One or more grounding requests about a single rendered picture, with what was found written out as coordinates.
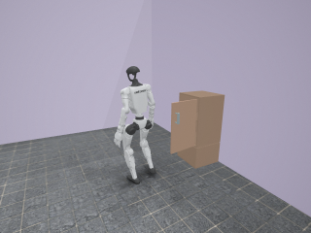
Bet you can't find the right robot upper arm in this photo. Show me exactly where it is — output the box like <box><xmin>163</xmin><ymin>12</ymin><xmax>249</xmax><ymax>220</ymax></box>
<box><xmin>144</xmin><ymin>83</ymin><xmax>156</xmax><ymax>107</ymax></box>

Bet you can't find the handle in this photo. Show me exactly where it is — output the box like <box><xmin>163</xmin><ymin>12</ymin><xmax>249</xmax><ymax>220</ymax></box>
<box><xmin>175</xmin><ymin>113</ymin><xmax>180</xmax><ymax>124</ymax></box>

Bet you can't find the right robot hand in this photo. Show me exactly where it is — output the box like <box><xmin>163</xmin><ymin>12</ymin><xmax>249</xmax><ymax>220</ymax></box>
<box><xmin>148</xmin><ymin>117</ymin><xmax>155</xmax><ymax>129</ymax></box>

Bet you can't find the humanoid robot head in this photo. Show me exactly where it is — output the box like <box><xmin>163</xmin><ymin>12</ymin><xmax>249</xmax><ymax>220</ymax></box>
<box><xmin>125</xmin><ymin>66</ymin><xmax>142</xmax><ymax>87</ymax></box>

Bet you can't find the left robot forearm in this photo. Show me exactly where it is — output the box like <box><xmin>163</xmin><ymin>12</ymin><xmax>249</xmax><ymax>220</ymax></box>
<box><xmin>117</xmin><ymin>108</ymin><xmax>127</xmax><ymax>133</ymax></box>

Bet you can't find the right robot forearm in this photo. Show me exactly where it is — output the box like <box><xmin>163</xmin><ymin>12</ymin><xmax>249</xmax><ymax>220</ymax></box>
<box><xmin>149</xmin><ymin>104</ymin><xmax>156</xmax><ymax>119</ymax></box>

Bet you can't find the left robot hand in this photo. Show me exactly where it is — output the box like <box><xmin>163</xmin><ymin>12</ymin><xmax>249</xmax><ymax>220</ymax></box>
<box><xmin>114</xmin><ymin>131</ymin><xmax>123</xmax><ymax>148</ymax></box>

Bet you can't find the right robot shin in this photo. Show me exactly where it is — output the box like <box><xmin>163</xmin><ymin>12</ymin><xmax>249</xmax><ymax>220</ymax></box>
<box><xmin>142</xmin><ymin>140</ymin><xmax>154</xmax><ymax>169</ymax></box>

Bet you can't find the cupboard door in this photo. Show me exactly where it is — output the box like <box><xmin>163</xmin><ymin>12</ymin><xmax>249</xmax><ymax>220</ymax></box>
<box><xmin>170</xmin><ymin>99</ymin><xmax>197</xmax><ymax>154</ymax></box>

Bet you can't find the left robot upper arm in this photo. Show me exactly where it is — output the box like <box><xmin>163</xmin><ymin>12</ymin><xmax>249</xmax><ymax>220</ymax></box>
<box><xmin>120</xmin><ymin>87</ymin><xmax>130</xmax><ymax>115</ymax></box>

